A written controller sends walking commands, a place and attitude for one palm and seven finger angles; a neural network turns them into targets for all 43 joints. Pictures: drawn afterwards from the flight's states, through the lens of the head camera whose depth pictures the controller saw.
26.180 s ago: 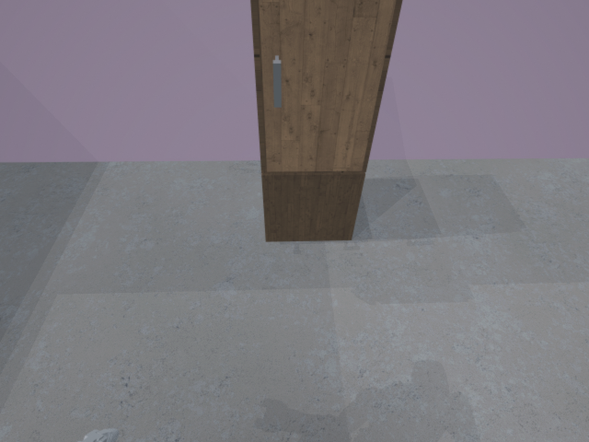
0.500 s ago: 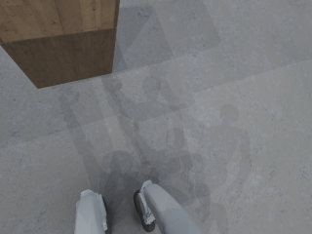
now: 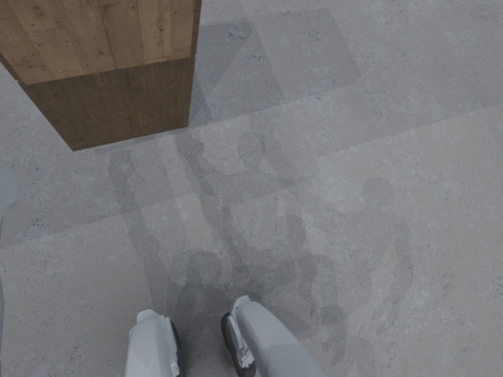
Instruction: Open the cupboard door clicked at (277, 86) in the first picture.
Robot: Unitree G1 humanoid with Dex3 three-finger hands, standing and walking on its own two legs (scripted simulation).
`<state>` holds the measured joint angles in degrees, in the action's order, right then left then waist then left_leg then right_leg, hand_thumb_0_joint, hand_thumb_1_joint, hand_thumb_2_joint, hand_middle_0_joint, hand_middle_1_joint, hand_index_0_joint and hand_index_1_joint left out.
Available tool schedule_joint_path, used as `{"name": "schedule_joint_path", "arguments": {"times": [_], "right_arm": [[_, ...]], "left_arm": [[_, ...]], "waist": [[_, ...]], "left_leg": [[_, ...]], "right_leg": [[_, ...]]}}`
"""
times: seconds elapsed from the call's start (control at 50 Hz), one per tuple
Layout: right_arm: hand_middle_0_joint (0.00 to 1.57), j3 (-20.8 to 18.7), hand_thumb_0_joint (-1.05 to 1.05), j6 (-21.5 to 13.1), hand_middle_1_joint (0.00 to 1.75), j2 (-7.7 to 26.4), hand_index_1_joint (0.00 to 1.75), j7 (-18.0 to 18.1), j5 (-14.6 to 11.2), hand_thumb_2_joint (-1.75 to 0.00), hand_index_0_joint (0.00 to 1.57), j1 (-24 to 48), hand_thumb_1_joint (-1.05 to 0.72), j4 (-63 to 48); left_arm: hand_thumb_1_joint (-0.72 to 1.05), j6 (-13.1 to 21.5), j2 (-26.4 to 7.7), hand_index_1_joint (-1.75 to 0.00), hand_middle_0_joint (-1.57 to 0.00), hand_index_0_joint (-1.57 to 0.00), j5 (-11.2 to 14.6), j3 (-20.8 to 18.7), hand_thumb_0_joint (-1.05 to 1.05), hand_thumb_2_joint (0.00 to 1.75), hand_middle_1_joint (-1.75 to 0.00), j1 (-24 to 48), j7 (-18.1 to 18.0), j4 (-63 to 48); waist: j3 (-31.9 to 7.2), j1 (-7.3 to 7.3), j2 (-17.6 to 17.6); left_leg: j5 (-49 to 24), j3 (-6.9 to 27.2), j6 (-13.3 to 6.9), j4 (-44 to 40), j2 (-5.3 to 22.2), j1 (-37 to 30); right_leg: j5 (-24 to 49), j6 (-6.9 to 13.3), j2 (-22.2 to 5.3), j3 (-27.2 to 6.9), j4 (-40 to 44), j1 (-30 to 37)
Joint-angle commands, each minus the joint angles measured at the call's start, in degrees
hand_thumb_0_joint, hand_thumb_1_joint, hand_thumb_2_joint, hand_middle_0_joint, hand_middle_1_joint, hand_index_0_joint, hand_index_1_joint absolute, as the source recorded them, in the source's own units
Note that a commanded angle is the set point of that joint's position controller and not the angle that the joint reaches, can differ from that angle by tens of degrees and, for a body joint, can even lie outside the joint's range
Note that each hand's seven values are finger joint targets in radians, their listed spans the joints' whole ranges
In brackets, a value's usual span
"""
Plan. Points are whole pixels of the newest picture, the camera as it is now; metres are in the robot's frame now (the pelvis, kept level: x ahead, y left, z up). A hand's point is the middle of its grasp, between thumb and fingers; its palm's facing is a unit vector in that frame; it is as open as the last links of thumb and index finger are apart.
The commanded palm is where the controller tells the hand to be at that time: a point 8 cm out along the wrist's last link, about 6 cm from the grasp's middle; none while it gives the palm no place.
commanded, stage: pull the door open along its arc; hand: left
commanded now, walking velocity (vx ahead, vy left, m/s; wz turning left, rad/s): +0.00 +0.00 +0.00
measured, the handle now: out of the picture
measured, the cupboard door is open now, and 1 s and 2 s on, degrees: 2 57 57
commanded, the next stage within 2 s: open thumb and fingers to let go in 0.80 s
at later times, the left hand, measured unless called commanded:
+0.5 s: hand (62, 32) +0.53 +0.11 +0.10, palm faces +0.45 -0.89 +0.05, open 5.9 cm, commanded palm +0.46 +0.12 +0.09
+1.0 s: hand (211, 92) +0.46 -0.03 +0.10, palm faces +0.55 -0.84 -0.03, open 6.2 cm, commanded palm +0.41 +0.02 +0.09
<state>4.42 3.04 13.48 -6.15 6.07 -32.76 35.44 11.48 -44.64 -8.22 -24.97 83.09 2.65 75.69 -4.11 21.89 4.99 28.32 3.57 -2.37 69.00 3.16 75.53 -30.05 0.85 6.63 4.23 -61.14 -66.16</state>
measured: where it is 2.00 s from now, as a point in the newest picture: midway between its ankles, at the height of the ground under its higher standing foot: (207, 361)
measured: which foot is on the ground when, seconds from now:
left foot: down 0.00-1.00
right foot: down 0.00-1.00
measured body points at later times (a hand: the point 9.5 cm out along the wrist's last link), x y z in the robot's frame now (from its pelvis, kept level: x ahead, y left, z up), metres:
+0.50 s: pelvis +0.01 -0.01 +0.02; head +0.14 +0.02 +0.45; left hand +0.50 +0.16 +0.10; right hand +0.03 -0.26 -0.09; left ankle +0.01 +0.09 -0.63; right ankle -0.03 -0.13 -0.63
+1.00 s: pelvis +0.00 -0.08 +0.02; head +0.10 -0.09 +0.46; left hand +0.42 +0.02 +0.10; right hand +0.10 -0.30 -0.12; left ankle +0.01 +0.09 -0.63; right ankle -0.03 -0.13 -0.63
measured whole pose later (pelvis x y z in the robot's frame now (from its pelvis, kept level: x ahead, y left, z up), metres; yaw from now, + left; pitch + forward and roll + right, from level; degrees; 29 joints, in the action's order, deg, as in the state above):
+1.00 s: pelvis +0.00 -0.08 +0.02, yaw +8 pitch +22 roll +2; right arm -1.6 0.0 10.4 -4.7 8.4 -14.8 40.4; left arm 16.2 12.2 -10.7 -6.6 44.3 -49.5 49.8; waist -10.3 7.6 2.7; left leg 24.6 3.8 1.5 59.2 0.0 56.4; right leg -32.3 6.6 3.5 5.0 -61.6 -51.1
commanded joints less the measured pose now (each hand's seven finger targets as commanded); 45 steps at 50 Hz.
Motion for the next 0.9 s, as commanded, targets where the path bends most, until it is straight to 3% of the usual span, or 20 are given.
{"name": "schedule_joint_path", "arguments": {"times": [0.0,0.08,0.14,0.24,0.26,0.28,0.3,0.36,0.44,0.48,0.54,0.56,0.58,0.62,0.7,0.74,0.8,0.86,0.88], "right_arm": [[0.20,-5.13,0.00,0.66,0.30,14.16,0.30,0.47,-0.23,-0.90,0.20,-17.84,-0.90,0.79],[0.20,-5.67,0.00,0.59,0.30,13.67,0.30,0.34,-0.75,-0.90,0.20,-16.04,-0.90,-0.08],[0.20,-6.32,0.00,0.36,0.30,13.28,0.30,-0.05,-0.92,-0.90,0.20,-14.68,-0.90,-0.88],[0.20,-7.11,0.00,-0.16,0.30,12.27,0.30,-0.76,-1.71,-0.90,0.20,-11.25,-0.90,-1.43],[0.20,-7.06,0.00,-0.76,0.30,11.41,0.30,-1.07,-1.68,-0.90,0.20,-9.32,-0.90,-2.23],[0.20,-7.33,0.00,-1.46,0.30,10.84,0.30,-1.83,-1.36,-0.90,0.20,-7.99,-0.90,-1.74],[0.20,-7.61,0.00,-1.82,0.30,10.38,0.30,-2.41,-1.33,-0.90,0.20,-7.38,-0.90,-1.24],[0.20,-8.38,0.00,-2.20,0.30,10.13,0.30,-3.95,0.06,-0.90,0.20,-5.44,-0.90,-0.29],[0.20,-9.47,0.00,-2.43,0.30,9.69,0.30,-4.78,0.87,-0.90,0.20,-2.56,-0.90,0.04],[0.20,-9.79,0.00,-2.37,0.30,9.00,0.30,-4.80,1.08,-0.90,0.20,-1.00,-0.90,-0.49],[0.20,-9.77,0.00,-2.02,0.30,7.94,0.30,-4.42,0.83,-0.90,0.20,1.94,-0.90,-1.42],[0.20,-9.81,0.00,-1.92,0.30,7.56,0.30,-4.27,0.68,-0.90,0.20,2.96,-0.90,-1.48],[0.20,-9.65,0.00,-1.86,0.30,7.30,0.30,-4.05,0.60,-0.90,0.20,3.86,-0.90,-1.71],[0.20,-9.62,0.00,-1.85,0.30,6.73,0.30,-3.21,0.41,-0.90,0.20,5.19,-0.90,-2.06],[0.20,-8.59,0.00,-2.23,0.30,5.09,0.30,-1.80,0.14,-0.90,0.20,8.67,-0.90,-3.03],[0.20,-8.07,0.00,-2.45,0.30,4.31,0.30,-1.01,-0.10,-0.90,0.20,10.26,-0.90,-3.54],[0.20,-7.46,0.00,-3.19,0.30,3.38,0.30,0.32,0.38,-0.90,0.20,11.60,-0.90,-1.88],[0.20,-7.29,0.00,-3.96,0.30,2.73,0.30,1.09,1.48,-0.90,0.20,12.21,-0.90,-0.02],[0.20,-7.38,0.00,-4.19,0.30,2.53,0.30,1.38,1.89,-0.90,0.20,12.37,-0.90,1.28]], "left_arm": [[0.90,3.51,-6.85,-1.35,-0.40,-0.40,2.02,-0.23,0.00,0.90,-1.35,19.66,0.40,-14.23],[0.90,3.48,-0.36,-1.35,-0.40,-0.40,4.44,1.89,0.00,0.90,-1.35,11.63,0.25,-16.45],[0.90,4.76,3.52,-1.35,-0.40,-0.40,6.05,3.04,0.00,0.90,-1.35,6.33,-0.50,-21.68],[0.90,6.68,12.77,-1.35,-0.40,-0.40,8.68,6.69,0.00,0.90,-1.35,-3.72,-2.39,-24.29],[0.90,7.09,15.49,-1.35,-0.40,-0.40,12.34,-1.03,0.00,0.90,-1.35,-3.51,-11.59,-26.01],[0.90,7.45,20.11,-1.35,-0.40,-0.40,11.32,2.89,0.00,0.90,-1.35,-5.82,-16.54,-26.15],[0.90,7.96,22.93,-1.35,-0.40,-0.40,10.70,3.57,0.00,0.90,-1.35,-8.52,-19.81,-25.80],[0.90,9.93,27.92,-1.35,-0.40,-0.40,5.75,6.09,0.00,0.90,-1.35,-10.65,-28.81,-26.01],[0.90,11.41,34.93,-1.35,-0.40,-0.40,0.58,10.29,0.00,0.90,-1.35,-9.94,-36.95,-26.41],[0.90,11.31,38.98,-1.35,-0.40,-0.40,-0.39,12.82,0.00,0.90,-1.35,-11.16,-39.62,-28.86],[0.90,9.91,44.49,-1.35,-0.40,-0.40,0.24,15.38,0.00,0.90,-1.35,-15.63,-43.26,-32.89],[0.90,9.28,46.97,-1.35,-0.40,-0.40,0.00,17.88,0.00,0.90,-1.35,-16.28,-43.75,-33.42],[0.90,8.59,48.23,-1.35,-0.40,-0.40,0.10,18.78,0.00,0.90,-1.35,-17.49,-44.23,-33.75],[0.90,8.17,48.25,-1.35,-0.40,-0.40,-0.01,19.31,0.00,0.90,-1.35,-19.71,-45.11,-37.35],[0.90,6.89,51.52,-1.35,-0.40,-0.40,0.31,21.73,0.00,0.90,-1.35,-27.42,-45.68,-40.74],[0.90,6.12,51.14,-1.35,-0.40,-0.40,0.86,20.66,0.00,0.90,-1.35,-32.26,-46.04,-41.86],[0.90,5.39,51.79,-1.35,-0.40,-0.40,-0.54,21.02,0.00,0.90,-1.35,-25.97,-47.94,-40.59],[0.90,5.45,52.46,-1.35,-0.40,-0.40,-2.64,20.57,0.00,0.90,-1.35,-20.08,-50.07,-37.15],[0.90,5.72,53.10,-1.35,-0.40,-0.40,-3.87,21.44,0.00,0.90,-1.35,-14.16,-50.84,-35.51]], "waist": [[-37.63,-1.76,18.08],[-36.27,-3.49,14.35],[-38.02,-5.29,14.41],[-33.75,-6.97,9.23],[-33.33,-9.94,7.16],[-33.08,-8.95,6.39],[-31.55,-9.45,6.49],[-29.68,-10.09,5.33],[-29.77,-9.70,2.20],[-31.61,-10.46,1.38],[-34.07,-12.15,0.21],[-32.99,-11.47,-2.21],[-32.30,-11.79,-3.02],[-33.18,-12.64,-4.05],[-29.87,-14.60,-7.95],[-29.11,-16.02,-10.12],[-23.69,-14.02,-11.18],[-21.78,-12.21,-11.43],[-20.29,-10.19,-11.22]], "left_leg": [[-41.15,4.27,-0.25,-4.83,0.47,-45.38],[-39.86,3.17,-0.10,-6.55,0.09,-45.77],[-43.34,3.11,0.45,-7.66,-0.05,-49.35],[-40.71,1.69,0.62,-9.67,-0.79,-48.15],[-39.44,1.10,0.79,-9.88,-1.12,-46.62],[-38.94,1.00,1.32,-9.79,-0.97,-45.61],[-38.93,1.00,1.69,-9.74,-0.82,-45.17],[-38.16,0.64,2.43,-9.46,-0.93,-43.91],[-35.21,0.43,2.59,-9.23,-1.12,-43.41],[-34.33,-0.05,2.50,-9.39,-1.56,-43.80],[-33.97,-0.25,2.58,-10.19,-1.72,-44.83],[-31.87,-0.41,2.32,-10.50,-1.73,-43.94],[-29.69,-1.09,1.99,-10.89,-2.30,-42.46],[-27.98,-2.05,1.79,-11.43,-2.62,-41.19],[-22.76,-3.55,1.45,-13.19,-3.81,-36.45],[-20.39,-4.02,1.66,-13.88,-4.32,-34.12],[-16.12,-3.42,1.63,-13.40,-4.58,-30.97],[-13.15,-2.99,1.64,-11.79,-4.90,-28.08],[-11.97,-2.73,1.62,-10.54,-4.86,-26.98]], "right_leg": [[29.81,0.82,0.40,1.01,5.21,8.84],[30.03,0.62,0.39,1.16,6.72,11.24],[31.39,0.60,0.27,1.02,7.52,12.73],[31.48,0.39,0.07,0.76,9.04,15.17],[31.26,-0.06,0.32,1.10,9.05,17.06],[30.82,-0.30,0.13,1.14,8.39,16.48],[29.65,-0.12,-0.17,1.17,8.32,14.99],[27.63,0.06,-0.72,1.29,6.62,12.70],[26.94,0.18,-1.37,1.07,5.77,12.62],[27.65,0.30,-1.60,0.98,5.84,14.52],[28.81,0.44,-2.08,0.77,6.21,17.72],[28.45,0.31,-2.16,0.69,6.72,18.47],[28.24,0.29,-2.21,0.44,7.27,20.21],[29.70,0.31,-2.59,-0.39,7.76,23.50],[31.94,0.14,-3.64,-1.82,10.06,30.15],[34.73,-0.61,-4.92,-3.15,11.28,33.98],[33.17,-1.44,-6.23,-4.95,12.78,31.81],[30.84,-2.10,-7.73,-6.58,13.20,29.53],[29.94,-2.36,-8.29,-7.25,13.29,27.14]]}}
